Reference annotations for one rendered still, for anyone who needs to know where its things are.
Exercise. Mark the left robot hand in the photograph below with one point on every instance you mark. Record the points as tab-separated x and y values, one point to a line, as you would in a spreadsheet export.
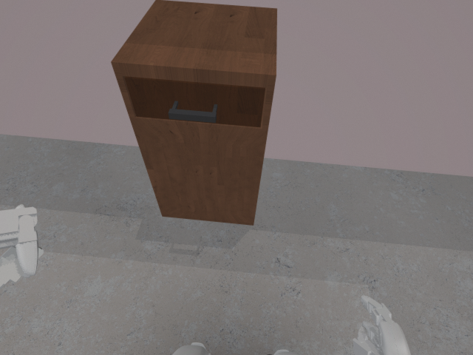
17	233

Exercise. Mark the left robot shin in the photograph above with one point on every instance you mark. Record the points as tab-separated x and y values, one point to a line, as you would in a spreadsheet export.
197	343

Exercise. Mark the right robot hand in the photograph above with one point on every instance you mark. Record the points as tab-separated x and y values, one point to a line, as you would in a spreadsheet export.
388	338

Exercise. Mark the handle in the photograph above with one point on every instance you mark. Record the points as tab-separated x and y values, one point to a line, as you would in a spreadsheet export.
191	115

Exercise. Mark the drawer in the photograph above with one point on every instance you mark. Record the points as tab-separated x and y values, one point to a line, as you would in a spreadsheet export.
236	105

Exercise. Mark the cabinet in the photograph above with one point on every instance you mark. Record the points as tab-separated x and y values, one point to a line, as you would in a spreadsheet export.
202	171

